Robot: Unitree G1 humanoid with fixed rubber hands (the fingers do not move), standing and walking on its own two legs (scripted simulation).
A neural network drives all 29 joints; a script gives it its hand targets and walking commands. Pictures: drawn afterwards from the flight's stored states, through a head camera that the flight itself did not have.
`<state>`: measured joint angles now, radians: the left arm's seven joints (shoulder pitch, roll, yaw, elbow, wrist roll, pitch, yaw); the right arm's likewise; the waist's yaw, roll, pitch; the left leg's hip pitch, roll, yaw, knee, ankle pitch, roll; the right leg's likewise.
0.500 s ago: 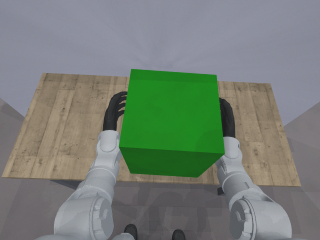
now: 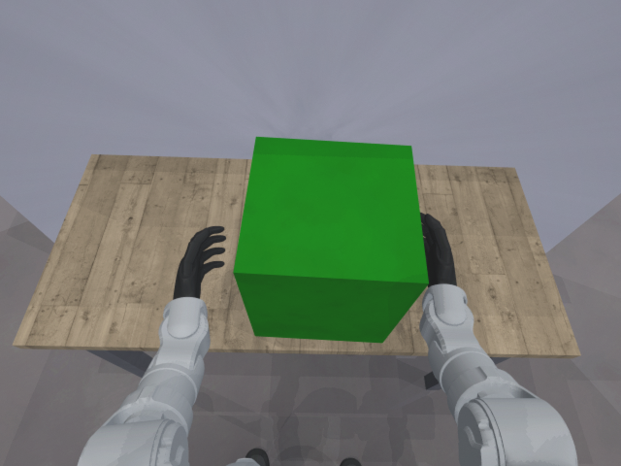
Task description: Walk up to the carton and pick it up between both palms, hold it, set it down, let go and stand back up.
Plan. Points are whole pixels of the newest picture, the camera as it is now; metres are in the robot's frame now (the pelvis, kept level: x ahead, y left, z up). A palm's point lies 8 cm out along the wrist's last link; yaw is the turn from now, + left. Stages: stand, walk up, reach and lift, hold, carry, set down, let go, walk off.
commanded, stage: set down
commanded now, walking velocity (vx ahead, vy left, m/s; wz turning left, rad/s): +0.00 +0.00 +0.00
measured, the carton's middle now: (325, 250) +0.40 +0.00 -0.04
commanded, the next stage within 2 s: none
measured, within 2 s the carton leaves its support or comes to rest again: neither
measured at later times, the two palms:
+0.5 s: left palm (158, 349) +0.25 +0.21 -0.03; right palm (472, 340) +0.27 -0.19 -0.01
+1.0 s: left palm (144, 409) +0.18 +0.21 -0.03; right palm (503, 391) +0.21 -0.21 -0.01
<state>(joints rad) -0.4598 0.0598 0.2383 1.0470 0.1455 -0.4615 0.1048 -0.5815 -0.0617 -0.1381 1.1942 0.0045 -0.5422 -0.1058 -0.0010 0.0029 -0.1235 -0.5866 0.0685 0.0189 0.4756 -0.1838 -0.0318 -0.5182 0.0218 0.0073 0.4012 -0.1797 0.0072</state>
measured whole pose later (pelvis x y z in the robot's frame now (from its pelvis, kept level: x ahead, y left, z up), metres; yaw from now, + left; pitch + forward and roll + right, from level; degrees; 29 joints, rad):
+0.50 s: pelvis -0.04 +0.00 +0.00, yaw +1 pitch +12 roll -2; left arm -0.22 0.13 0.07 0.88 -0.03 -0.45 0.09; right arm -0.28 -0.12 -0.09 0.93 0.08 -0.44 -0.03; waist 0.00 0.00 -0.14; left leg -0.56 0.07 0.00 0.52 -0.17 -0.03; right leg -0.49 0.02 -0.01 0.45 -0.17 0.01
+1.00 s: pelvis -0.03 +0.00 +0.00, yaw +2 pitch +3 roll -1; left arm 0.10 0.17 -0.04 0.63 -0.08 -0.36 0.10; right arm 0.04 -0.12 -0.08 0.68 0.09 -0.39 0.00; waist 0.00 -0.03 -0.09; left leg -0.35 0.05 0.01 0.47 -0.18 -0.03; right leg -0.30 0.01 -0.01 0.45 -0.21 0.01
